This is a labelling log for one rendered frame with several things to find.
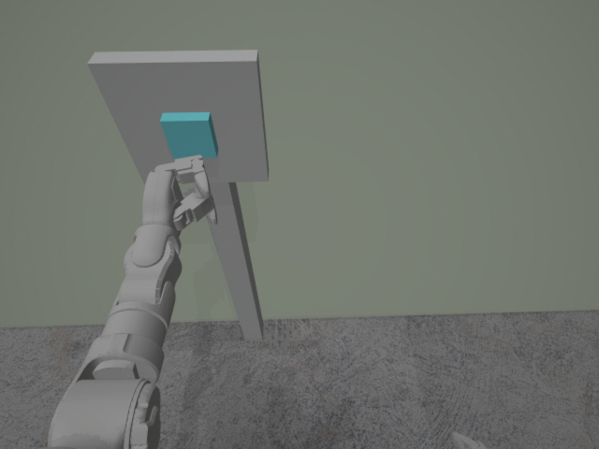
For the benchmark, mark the robot left upper arm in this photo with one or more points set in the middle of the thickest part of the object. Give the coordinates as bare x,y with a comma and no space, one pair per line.
109,414

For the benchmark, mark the button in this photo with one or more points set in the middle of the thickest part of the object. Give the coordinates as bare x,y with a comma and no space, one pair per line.
190,134

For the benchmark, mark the robot left hand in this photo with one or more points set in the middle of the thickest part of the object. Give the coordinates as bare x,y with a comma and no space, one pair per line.
162,195

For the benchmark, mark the panel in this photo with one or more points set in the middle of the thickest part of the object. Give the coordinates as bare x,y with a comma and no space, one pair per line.
139,86

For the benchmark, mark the robot left forearm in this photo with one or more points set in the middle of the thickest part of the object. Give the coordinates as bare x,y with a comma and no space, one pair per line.
130,346

